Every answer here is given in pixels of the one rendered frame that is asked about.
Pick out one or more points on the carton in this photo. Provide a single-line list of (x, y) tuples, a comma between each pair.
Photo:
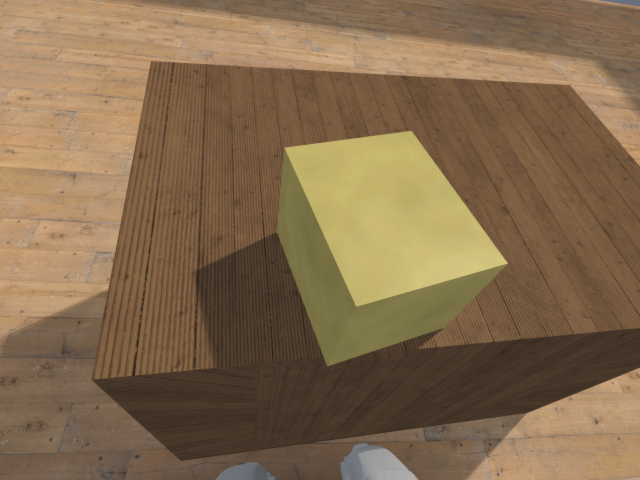
[(380, 245)]

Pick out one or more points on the robot right thigh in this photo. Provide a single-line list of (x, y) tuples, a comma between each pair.
[(374, 463)]

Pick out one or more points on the pedestal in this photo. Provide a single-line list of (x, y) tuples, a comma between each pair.
[(205, 339)]

